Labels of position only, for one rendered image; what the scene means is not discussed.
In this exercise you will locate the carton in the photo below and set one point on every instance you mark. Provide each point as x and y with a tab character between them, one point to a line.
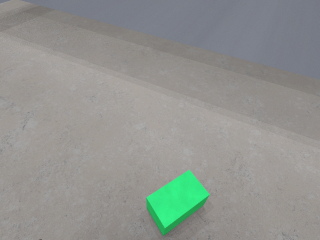
176	201

